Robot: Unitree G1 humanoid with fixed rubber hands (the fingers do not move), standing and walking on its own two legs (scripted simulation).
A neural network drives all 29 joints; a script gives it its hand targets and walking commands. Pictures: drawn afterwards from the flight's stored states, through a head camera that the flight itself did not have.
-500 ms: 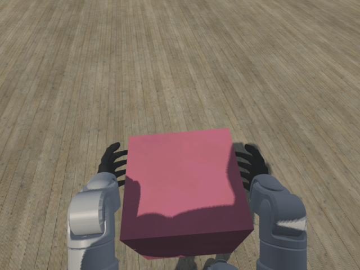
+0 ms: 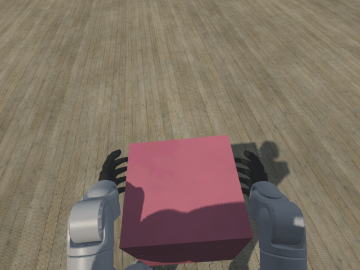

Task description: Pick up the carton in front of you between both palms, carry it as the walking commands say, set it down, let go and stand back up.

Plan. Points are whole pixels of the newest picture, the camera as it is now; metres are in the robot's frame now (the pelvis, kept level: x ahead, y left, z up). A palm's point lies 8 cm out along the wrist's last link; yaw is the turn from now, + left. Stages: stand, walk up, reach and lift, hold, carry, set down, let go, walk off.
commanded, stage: carry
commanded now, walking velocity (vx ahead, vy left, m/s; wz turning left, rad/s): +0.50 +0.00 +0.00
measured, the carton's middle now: (185, 206) +0.26 -0.01 -0.01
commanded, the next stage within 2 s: none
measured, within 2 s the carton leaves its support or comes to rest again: neither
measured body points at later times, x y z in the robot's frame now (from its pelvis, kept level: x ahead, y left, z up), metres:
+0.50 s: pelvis +0.34 +0.03 +0.00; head +0.35 +0.05 +0.45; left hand +0.63 +0.18 +0.08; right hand +0.62 -0.13 +0.09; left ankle +0.24 +0.12 -0.75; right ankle +0.46 -0.13 -0.70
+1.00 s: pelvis +0.68 -0.01 +0.00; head +0.69 -0.03 +0.45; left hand +0.96 +0.14 +0.08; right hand +0.95 -0.17 +0.07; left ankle +0.81 +0.13 -0.71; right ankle +0.57 -0.09 -0.75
